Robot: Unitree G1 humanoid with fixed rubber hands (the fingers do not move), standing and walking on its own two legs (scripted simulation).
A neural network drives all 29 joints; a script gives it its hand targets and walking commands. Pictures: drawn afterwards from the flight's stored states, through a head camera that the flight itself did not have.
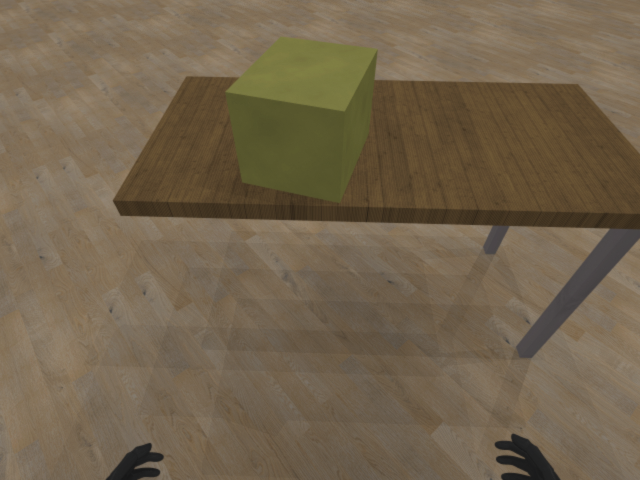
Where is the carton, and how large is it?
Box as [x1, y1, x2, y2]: [225, 37, 377, 202]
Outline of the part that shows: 280,37 225,92 242,182 339,202 368,133 377,49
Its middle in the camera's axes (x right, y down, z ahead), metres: -0.03 -0.26 +0.81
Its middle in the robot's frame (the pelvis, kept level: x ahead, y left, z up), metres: +0.80 +0.06 +0.04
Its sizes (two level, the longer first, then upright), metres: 0.265 0.216 0.202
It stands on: a table, 0.69 m high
